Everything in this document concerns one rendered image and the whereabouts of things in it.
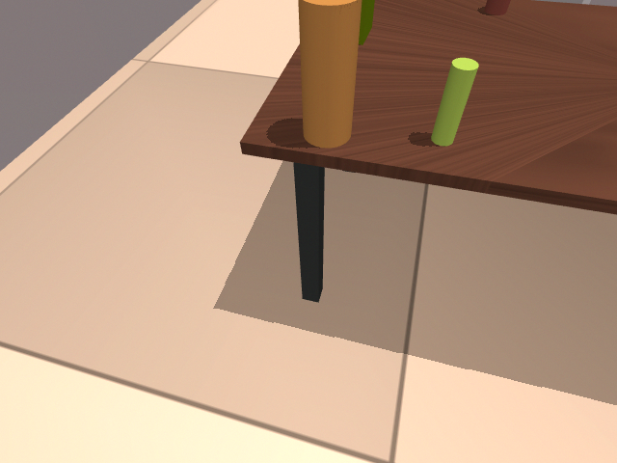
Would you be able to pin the table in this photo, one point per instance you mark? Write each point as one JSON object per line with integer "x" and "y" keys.
{"x": 540, "y": 123}

